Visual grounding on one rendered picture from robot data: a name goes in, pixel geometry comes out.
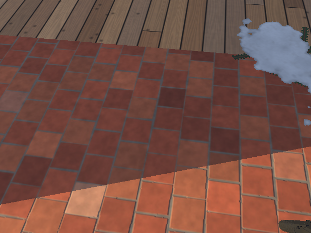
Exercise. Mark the right robot hand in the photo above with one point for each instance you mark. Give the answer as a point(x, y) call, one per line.
point(295, 226)

